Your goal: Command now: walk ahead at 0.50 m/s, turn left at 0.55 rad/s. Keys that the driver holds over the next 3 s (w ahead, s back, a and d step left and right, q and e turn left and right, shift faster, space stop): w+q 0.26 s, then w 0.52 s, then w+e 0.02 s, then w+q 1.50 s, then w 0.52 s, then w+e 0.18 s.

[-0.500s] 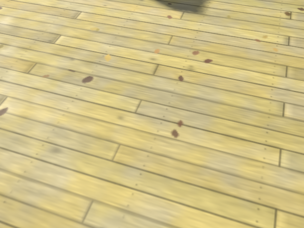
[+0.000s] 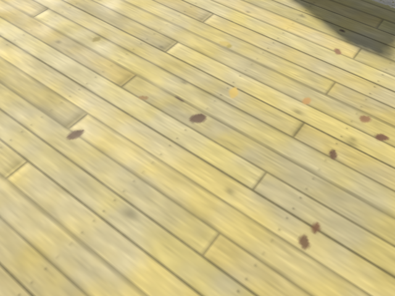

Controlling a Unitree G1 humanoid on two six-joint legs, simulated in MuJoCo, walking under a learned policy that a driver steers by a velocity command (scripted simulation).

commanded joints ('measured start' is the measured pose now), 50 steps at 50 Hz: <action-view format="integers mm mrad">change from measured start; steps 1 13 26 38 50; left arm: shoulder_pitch -92 -327 -11 88 67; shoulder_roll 119 63 98 161 162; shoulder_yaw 17 2 20 22 0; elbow -140 -225 -136 -46 -92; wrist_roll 2 23 26 4 2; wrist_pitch -71 -26 -26 -9 -41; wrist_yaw -1 -16 -37 -22 -24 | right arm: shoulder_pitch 152 212 114 -99 270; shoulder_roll -132 -152 -120 -20 -174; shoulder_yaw -37 -37 -2 26 -30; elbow -32 -44 -89 -140 -72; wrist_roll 3 7 -12 -7 -3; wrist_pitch -21 -6 -24 -31 -22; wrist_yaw -8 -60 -54 -32 -20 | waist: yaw -54 -82 42 71 -110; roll -18 92 -43 -80 175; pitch -171 -75 -77 -38 -303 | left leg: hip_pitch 550 246 -285 -134 807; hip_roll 296 144 105 131 379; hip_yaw -541 -322 -186 -69 -718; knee -364 -382 590 -14 -342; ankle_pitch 101 198 -147 256 -92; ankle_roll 212 110 -73 -118 220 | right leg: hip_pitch -542 -313 209 118 -597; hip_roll -34 42 -220 -123 34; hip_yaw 131 76 493 150 140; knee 126 -580 -924 -1007 149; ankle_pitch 111 566 181 531 -11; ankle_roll -33 53 -245 -209 -26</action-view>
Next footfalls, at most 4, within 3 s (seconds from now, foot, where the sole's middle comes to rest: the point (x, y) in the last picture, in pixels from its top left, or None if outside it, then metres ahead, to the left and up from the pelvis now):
0.42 right None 0.43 -0.10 -0.75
0.94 left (150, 236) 0.63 0.20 -0.75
1.42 right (179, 160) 0.96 0.11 -0.75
1.94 left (84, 154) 0.98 0.50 -0.75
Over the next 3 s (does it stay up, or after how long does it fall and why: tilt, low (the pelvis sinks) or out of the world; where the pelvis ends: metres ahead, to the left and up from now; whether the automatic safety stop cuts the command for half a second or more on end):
stays up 1.22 0.84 0.01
